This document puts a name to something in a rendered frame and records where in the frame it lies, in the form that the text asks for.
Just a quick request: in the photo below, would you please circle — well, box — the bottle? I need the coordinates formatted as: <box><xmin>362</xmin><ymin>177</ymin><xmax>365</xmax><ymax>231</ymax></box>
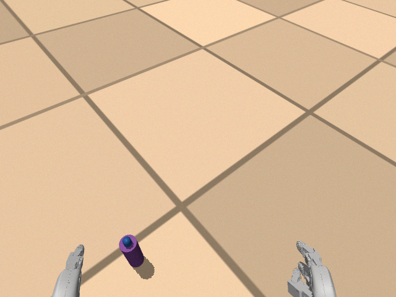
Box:
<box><xmin>119</xmin><ymin>235</ymin><xmax>144</xmax><ymax>267</ymax></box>

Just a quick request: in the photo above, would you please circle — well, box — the left robot hand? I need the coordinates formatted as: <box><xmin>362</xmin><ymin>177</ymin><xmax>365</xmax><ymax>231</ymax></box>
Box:
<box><xmin>52</xmin><ymin>244</ymin><xmax>84</xmax><ymax>297</ymax></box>

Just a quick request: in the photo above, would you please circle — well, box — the right robot hand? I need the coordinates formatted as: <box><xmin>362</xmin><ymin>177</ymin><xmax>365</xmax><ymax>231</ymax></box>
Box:
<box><xmin>287</xmin><ymin>241</ymin><xmax>337</xmax><ymax>297</ymax></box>

